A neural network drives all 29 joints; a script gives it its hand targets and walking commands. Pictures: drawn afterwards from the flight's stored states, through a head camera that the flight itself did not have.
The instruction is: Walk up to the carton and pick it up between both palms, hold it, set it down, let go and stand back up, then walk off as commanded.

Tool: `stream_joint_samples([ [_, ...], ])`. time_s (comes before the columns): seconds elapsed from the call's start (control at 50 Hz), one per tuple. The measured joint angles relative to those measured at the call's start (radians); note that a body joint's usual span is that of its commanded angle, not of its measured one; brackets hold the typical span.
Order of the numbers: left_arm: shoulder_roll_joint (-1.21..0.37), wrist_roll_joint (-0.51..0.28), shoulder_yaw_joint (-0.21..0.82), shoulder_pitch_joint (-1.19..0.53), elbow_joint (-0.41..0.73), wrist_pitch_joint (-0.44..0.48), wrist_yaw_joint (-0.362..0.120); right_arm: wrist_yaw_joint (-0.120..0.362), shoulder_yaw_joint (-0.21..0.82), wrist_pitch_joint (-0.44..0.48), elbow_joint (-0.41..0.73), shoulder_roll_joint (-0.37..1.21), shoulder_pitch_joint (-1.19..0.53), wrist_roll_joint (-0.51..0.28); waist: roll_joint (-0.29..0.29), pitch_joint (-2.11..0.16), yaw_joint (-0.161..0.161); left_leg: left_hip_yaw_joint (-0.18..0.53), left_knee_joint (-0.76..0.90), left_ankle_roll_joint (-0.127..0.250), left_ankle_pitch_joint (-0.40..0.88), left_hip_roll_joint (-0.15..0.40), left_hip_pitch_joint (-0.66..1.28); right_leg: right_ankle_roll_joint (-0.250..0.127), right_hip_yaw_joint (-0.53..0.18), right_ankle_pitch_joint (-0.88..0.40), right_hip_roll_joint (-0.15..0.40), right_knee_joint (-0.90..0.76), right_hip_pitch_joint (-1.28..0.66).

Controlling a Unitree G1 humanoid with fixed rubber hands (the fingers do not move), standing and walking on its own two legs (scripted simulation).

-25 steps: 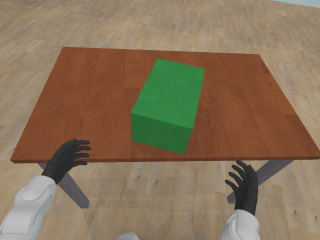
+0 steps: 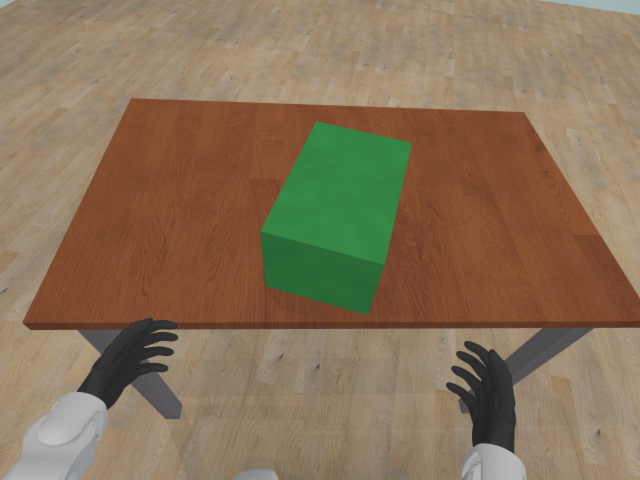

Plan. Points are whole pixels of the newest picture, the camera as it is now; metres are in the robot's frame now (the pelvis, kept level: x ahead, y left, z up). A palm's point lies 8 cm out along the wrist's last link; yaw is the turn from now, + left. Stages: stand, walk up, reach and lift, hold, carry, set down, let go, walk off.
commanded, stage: set down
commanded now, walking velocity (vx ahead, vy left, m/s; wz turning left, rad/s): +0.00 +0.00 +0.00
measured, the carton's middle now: (340, 212) +0.50 +0.00 -0.01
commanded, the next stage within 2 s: let go in 1.60 s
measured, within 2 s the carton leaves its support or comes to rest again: neither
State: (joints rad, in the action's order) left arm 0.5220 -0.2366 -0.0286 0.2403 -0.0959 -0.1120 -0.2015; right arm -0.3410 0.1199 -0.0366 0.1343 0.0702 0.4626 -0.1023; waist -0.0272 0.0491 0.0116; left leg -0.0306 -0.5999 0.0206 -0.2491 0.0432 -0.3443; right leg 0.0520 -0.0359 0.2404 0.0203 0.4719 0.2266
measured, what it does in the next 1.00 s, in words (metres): stands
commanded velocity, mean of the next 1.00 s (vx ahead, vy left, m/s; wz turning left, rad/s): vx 0.00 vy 0.00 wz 0.00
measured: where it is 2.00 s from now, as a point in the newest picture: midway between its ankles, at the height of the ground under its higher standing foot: outside the picture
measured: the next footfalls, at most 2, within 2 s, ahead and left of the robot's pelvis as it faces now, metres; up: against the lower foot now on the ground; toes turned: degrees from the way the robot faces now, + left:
none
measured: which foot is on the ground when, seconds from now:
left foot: down 0.00-1.00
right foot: down 0.00-1.00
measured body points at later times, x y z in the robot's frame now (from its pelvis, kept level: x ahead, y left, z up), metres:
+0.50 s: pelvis +0.02 -0.01 +0.00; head +0.04 +0.01 +0.45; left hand +0.22 +0.25 -0.01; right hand +0.18 -0.18 -0.01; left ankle +0.04 +0.10 -0.73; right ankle +0.01 -0.17 -0.73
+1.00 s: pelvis +0.02 -0.02 +0.00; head +0.06 +0.00 +0.45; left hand +0.21 +0.23 -0.04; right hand +0.19 -0.20 -0.04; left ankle +0.04 +0.10 -0.73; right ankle +0.01 -0.17 -0.73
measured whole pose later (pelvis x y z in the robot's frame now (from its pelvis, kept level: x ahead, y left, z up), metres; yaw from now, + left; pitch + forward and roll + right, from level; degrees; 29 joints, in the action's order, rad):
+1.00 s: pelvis +0.02 -0.02 +0.00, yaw +0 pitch +1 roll -1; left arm 0.36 -0.13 -0.02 0.29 -0.16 -0.13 -0.12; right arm -0.13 0.08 0.14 -0.27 -0.06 0.38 -0.10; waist -0.02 0.05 0.01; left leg -0.03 -0.54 -0.01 -0.25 0.04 -0.31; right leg 0.05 -0.04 0.27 0.02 0.47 0.22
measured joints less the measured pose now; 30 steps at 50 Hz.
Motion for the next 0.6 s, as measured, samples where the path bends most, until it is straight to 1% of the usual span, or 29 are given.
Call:
stream_joint_samples([
  [0.2, -0.029, 0.014, -0.027, 0.034, 0.001, 0.019, 0.000, 0.024, 0.000, 0.006, -0.034, -0.013, 0.018, 0.000, 0.003, 0.000, 0.000, 0.000, 0.023, -0.009, 0.000, 0.000, 0.018, 0.000, 0.000, 0.011, 0.000, 0.000, -0.007],
  [0.36, -0.043, 0.026, -0.034, 0.045, 0.001, 0.032, 0.001, 0.044, 0.000, 0.054, -0.075, -0.021, 0.025, 0.000, 0.003, 0.000, 0.000, 0.000, 0.033, -0.014, 0.000, 0.000, 0.022, 0.000, 0.000, 0.016, 0.000, -0.002, -0.007],
  [0.52, -0.076, 0.038, -0.031, 0.051, 0.000, 0.032, 0.006, 0.087, 0.000, 0.082, -0.161, -0.056, 0.013, 0.000, 0.003, 0.001, 0.000, 0.000, 0.036, -0.016, -0.002, 0.000, 0.023, 0.000, 0.000, 0.018, 0.000, -0.003, -0.007],
  [0.6, -0.095, 0.049, -0.027, 0.051, -0.010, 0.026, 0.020, 0.111, 0.000, 0.100, -0.205, -0.076, -0.006, 0.000, 0.003, 0.001, 0.000, 0.000, 0.038, -0.017, -0.002, 0.000, 0.024, 0.000, 0.000, 0.019, 0.000, -0.003, -0.007],
])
